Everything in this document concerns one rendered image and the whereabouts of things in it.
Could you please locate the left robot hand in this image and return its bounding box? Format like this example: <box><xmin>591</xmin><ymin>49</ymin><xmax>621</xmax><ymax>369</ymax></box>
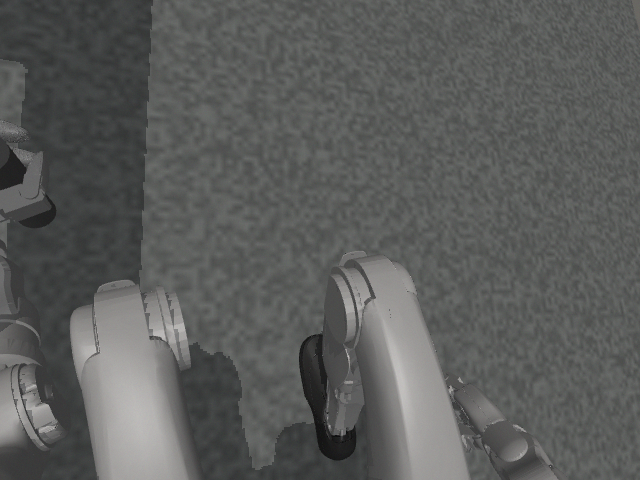
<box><xmin>0</xmin><ymin>120</ymin><xmax>52</xmax><ymax>223</ymax></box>

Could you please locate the right robot foot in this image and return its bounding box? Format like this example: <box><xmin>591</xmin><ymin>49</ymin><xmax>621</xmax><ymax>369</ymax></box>
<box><xmin>299</xmin><ymin>334</ymin><xmax>356</xmax><ymax>461</ymax></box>

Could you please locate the left robot arm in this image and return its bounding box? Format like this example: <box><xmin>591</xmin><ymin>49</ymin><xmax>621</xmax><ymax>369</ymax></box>
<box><xmin>0</xmin><ymin>239</ymin><xmax>71</xmax><ymax>480</ymax></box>

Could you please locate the right robot hand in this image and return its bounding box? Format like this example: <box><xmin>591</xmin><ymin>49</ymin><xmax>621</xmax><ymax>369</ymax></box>
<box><xmin>444</xmin><ymin>371</ymin><xmax>508</xmax><ymax>453</ymax></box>

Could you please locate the can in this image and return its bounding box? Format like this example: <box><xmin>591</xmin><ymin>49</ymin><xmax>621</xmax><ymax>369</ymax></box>
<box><xmin>0</xmin><ymin>138</ymin><xmax>56</xmax><ymax>228</ymax></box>

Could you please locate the right robot arm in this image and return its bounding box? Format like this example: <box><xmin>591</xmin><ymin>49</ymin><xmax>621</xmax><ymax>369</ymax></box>
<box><xmin>481</xmin><ymin>421</ymin><xmax>569</xmax><ymax>480</ymax></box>

